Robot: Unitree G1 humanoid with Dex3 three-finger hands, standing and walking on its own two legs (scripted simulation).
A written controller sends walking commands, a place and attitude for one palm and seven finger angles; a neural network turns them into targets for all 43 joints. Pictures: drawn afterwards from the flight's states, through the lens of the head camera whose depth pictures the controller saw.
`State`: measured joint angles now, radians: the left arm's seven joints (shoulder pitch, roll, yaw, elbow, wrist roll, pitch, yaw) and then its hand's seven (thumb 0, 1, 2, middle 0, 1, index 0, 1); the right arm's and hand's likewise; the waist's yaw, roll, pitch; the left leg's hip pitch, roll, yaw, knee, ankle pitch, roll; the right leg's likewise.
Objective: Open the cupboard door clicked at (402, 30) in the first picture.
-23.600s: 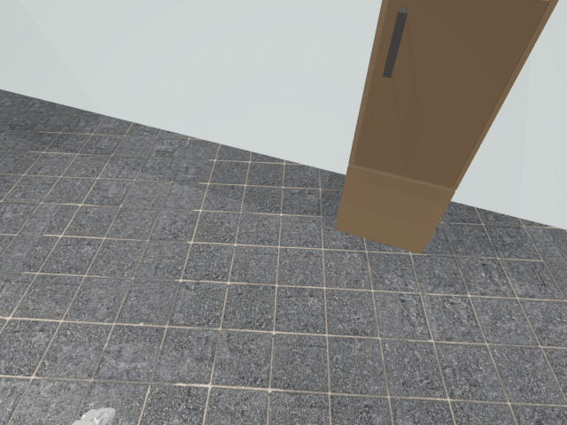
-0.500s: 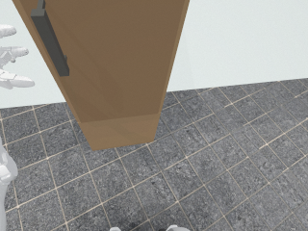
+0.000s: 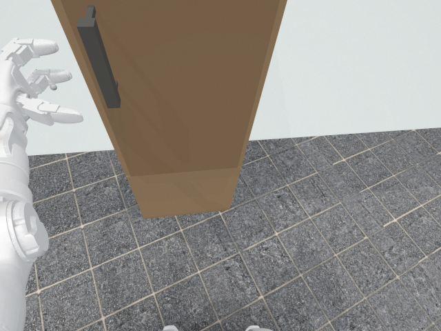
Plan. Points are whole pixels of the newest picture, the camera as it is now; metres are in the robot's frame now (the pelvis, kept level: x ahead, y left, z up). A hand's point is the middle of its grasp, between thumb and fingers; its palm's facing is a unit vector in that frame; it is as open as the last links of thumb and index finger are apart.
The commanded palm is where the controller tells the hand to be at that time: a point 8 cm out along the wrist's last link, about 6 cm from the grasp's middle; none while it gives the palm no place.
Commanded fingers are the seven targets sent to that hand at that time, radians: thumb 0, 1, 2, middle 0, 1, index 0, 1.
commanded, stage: move the hooked fingers beside the handle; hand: left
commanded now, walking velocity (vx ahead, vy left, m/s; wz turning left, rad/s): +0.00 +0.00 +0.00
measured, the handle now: (103, 61) +0.57 +0.19 +0.14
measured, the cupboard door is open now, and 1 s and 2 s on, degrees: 0 0 0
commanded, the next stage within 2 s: slide the fingers in behind the handle in 1.46 s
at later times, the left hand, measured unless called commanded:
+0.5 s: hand (54, 82) +0.50 +0.26 +0.15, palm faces +0.09 -1.00 +0.01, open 13.9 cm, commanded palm +0.48 +0.30 +0.14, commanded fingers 0.00 -0.50 0.30 -0.30 -1.20 -0.30 -1.20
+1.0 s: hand (52, 82) +0.50 +0.26 +0.15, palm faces +0.09 -1.00 +0.00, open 13.9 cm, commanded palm +0.47 +0.30 +0.14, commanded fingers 0.00 -0.50 0.30 -0.30 -1.20 -0.30 -1.20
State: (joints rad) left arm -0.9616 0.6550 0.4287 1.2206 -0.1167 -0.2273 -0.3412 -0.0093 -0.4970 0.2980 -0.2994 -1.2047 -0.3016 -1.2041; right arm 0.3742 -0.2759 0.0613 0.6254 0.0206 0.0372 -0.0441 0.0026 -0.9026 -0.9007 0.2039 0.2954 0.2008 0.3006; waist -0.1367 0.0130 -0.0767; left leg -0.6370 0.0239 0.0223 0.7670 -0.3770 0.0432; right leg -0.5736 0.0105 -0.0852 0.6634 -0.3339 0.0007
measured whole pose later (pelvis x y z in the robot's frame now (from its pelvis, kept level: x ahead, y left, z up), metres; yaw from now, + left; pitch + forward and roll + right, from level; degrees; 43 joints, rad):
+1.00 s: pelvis +0.02 +0.00 +0.00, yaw -2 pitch +15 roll -3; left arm -0.85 0.66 0.49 1.11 -0.13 -0.22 -0.36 -0.01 -0.49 0.30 -0.30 -1.20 -0.30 -1.20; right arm 0.42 -0.27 0.05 0.61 0.02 0.06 -0.03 0.00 -0.90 -0.90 0.20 0.30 0.20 0.30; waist -0.13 0.02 -0.10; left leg -0.60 0.04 0.04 0.74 -0.39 0.04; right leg -0.55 0.03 -0.06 0.63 -0.34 0.00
